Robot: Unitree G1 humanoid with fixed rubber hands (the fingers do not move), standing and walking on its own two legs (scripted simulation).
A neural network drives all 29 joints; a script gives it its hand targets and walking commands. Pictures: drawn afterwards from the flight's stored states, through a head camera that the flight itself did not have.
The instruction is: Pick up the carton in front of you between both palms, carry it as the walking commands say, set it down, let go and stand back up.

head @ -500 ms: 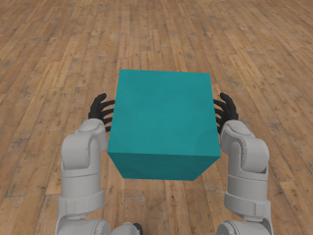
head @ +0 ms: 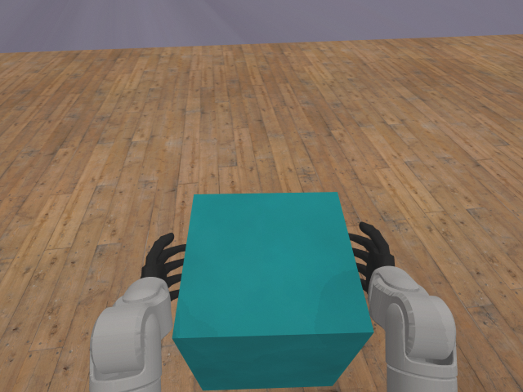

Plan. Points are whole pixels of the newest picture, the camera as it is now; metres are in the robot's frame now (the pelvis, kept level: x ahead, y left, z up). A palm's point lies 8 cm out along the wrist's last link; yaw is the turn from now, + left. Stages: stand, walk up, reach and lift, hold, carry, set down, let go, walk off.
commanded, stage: carry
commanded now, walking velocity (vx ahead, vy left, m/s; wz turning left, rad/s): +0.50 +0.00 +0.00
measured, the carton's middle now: (267, 295) +0.26 +0.00 +0.04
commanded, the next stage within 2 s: none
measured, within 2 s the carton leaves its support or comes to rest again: neither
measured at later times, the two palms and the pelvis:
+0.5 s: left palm (168, 155) +0.54 +0.18 +0.12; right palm (315, 148) +0.54 -0.12 +0.13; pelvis +0.30 +0.03 +0.00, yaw -1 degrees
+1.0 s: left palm (197, 95) +0.84 +0.16 +0.12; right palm (306, 93) +0.84 -0.14 +0.11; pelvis +0.60 +0.01 +0.00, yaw +0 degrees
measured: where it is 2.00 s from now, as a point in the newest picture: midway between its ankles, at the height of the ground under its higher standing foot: (262, 255)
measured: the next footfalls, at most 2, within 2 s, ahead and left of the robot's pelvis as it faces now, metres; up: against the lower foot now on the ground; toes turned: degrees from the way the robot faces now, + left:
right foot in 0.02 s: +0.18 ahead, -0.10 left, +0.00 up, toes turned -10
left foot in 0.48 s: +0.47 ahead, +0.14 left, +0.00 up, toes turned +11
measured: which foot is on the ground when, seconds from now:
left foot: down 0.00-0.04, up 0.06-0.46, down 0.48-1.00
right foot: up 0.00-0.00, down 0.02-0.50, up 0.52-0.98, down 1.00-1.00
